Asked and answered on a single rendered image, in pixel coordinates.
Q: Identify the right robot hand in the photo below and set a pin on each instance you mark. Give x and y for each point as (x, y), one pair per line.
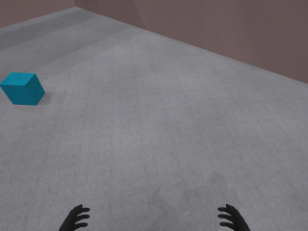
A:
(238, 221)

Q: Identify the carton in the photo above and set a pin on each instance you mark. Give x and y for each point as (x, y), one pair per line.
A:
(23, 88)

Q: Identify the left robot hand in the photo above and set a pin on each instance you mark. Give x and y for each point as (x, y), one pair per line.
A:
(72, 218)

